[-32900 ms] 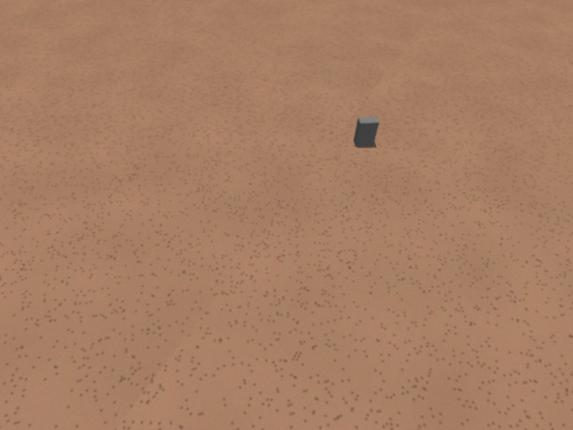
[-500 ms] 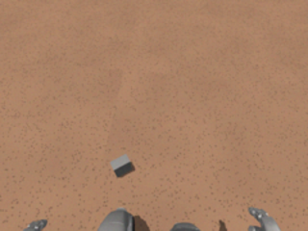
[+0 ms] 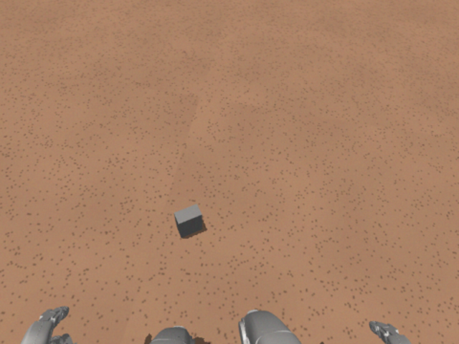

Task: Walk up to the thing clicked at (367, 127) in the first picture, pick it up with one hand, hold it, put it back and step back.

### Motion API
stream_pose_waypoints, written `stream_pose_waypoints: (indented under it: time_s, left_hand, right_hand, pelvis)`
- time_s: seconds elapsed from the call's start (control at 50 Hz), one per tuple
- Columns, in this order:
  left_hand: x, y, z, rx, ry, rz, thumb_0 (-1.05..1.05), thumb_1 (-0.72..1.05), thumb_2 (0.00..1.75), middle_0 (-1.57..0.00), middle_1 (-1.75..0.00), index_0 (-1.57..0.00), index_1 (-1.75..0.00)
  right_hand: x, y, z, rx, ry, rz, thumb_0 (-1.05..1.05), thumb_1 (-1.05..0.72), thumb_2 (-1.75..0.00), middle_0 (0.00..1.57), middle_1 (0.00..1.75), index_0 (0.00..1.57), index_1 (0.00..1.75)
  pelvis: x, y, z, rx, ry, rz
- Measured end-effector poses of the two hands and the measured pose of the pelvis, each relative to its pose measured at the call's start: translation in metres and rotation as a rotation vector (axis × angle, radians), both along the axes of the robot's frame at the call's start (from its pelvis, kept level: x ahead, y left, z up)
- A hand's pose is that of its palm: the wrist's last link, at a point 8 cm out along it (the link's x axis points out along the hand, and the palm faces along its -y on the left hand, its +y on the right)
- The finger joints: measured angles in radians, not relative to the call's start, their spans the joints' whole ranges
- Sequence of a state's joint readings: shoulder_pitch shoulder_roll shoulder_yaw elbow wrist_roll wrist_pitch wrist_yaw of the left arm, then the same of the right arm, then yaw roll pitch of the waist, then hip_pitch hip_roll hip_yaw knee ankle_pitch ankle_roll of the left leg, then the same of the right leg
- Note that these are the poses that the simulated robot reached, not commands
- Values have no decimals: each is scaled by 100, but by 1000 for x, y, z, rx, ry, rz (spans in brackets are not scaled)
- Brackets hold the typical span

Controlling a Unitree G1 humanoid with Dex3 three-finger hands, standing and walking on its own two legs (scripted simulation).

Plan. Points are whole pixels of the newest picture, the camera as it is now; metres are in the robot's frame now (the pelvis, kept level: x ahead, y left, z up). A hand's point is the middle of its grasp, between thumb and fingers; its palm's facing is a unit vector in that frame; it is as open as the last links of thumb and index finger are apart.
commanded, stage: step back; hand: left
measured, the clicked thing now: (188, 221) +0.61 +0.13 -0.68
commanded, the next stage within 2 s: none
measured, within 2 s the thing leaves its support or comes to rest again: neither
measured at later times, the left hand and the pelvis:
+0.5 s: hand out of the picture -0.06 +0.26 -0.14, palm faces +0.01 -0.90 -0.44, open 7.4 cm; pelvis -0.17 -0.01 -0.01, yaw +2 degrees
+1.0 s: hand out of the picture -0.28 +0.23 -0.14, palm faces -0.04 -0.91 -0.42, open 7.4 cm; pelvis -0.35 -0.03 +0.00, yaw -2 degrees
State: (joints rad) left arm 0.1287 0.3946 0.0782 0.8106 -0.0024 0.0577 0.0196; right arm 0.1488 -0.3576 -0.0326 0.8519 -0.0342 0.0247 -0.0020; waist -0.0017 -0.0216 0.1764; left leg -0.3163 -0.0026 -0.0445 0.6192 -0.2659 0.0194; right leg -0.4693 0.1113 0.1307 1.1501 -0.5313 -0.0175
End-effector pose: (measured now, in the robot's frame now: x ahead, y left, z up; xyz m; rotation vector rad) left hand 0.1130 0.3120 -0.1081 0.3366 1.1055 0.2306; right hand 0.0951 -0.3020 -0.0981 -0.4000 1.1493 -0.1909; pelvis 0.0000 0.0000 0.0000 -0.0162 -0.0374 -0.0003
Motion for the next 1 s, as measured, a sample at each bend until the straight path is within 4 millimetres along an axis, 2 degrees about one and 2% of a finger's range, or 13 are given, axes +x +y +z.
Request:
stream_pose_waypoints:
  time_s: [0.1, 0.18, 0.24, 0.32, 0.44, 0.54, 0.62, 0.68, 0.78, 0.86, 0.94, 1.0]
  left_hand:
    - [-43, -6, -2, 6, 42, -20, 0, 91, 90, -20, -30, -20, -30]
    - [-82, -16, -8, 29, 71, -36, 0, 91, 90, -20, -30, -20, -30]
    - [-116, -27, -4, 30, 92, -33, 0, 91, 90, -20, -30, -20, -30]
    - [-152, -32, 9, 37, 105, -12, 0, 91, 90, -21, -30, -20, -30]
    - [-173, -21, 15, 68, 44, -10, 0, 90, 90, -21, -31, -20, -30]
    - [-190, -4, 1, 53, -22, -6, 0, 90, 90, -21, -30, -20, -30]
    - [-216, -3, -1, 31, 4, 5, 0, 91, 90, -21, -30, -20, -30]
    - [-238, -6, 0, 14, 9, 9, 0, 91, 90, -20, -30, -20, -30]
    - [-285, -15, -3, 14, 52, -13, 0, 91, 90, -20, -30, -20, -30]
    - [-328, -27, -7, 35, 89, -26, 0, 91, 90, -20, -30, -20, -30]
    - [-376, -37, 2, 34, 119, -17, 0, 91, 90, -21, -30, -20, -30]
    - [-402, -37, 10, 49, 128, 1, 0, 91, 90, -21, -30, -20, -30]
  right_hand:
    - [-17, -9, 3, -5, -68, -2, 1, -90, -90, 21, 30, 20, 30]
    - [-38, -25, -9, 8, -108, -12, 1, -90, -90, 21, 30, 20, 30]
    - [-62, -35, -18, 20, -94, -43, 1, -90, -90, 20, 30, 20, 30]
    - [-101, -39, -17, 29, -43, -60, 1, -90, -90, 20, 30, 20, 30]
    - [-165, -36, -22, 11, 62, -40, 1, -90, -90, 20, 30, 20, 30]
    - [-209, -21, -26, -9, 103, -13, 1, -90, -90, 20, 30, 20, 30]
    - [-237, -11, -15, 7, 85, -12, 1, -90, -90, 20, 30, 20, 30]
    - [-250, -11, -6, 1, 56, -10, 1, -90, -90, 21, 30, 20, 30]
    - [-263, -20, -2, -4, -26, -2, 1, -90, -90, 21, 30, 20, 30]
    - [-279, -37, -13, 8, -76, -11, 1, -90, -90, 21, 30, 20, 30]
    - [-310, -44, -15, 24, -58, -40, 1, -90, -90, 20, 30, 20, 30]
    - [-339, -45, -15, 29, -34, -39, 1, -90, -90, 20, 30, 20, 30]
  pelvis:
    - [-32, -7, -2, -4, 2, -34]
    - [-62, -18, -13, 6, -3, -59]
    - [-85, -24, -13, -15, -18, -42]
    - [-107, -25, -3, 33, -11, -42]
    - [-147, -20, -3, 34, 7, 1]
    - [-188, -10, -14, 50, -8, 34]
    - [-215, -7, -6, 15, -16, 28]
    - [-234, -10, -1, 1, -7, 13]
    - [-270, -17, -3, -3, -1, -23]
    - [-304, -28, -13, -10, -6, -48]
    - [-332, -34, -6, 18, -10, -48]
    - [-350, -34, -1, 41, -2, -35]
